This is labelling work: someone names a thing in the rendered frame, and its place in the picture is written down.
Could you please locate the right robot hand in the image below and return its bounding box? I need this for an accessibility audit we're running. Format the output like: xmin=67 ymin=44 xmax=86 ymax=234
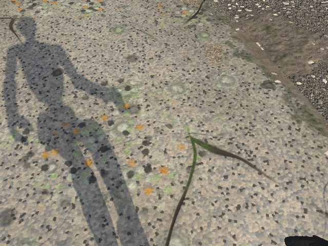
xmin=284 ymin=235 xmax=328 ymax=246

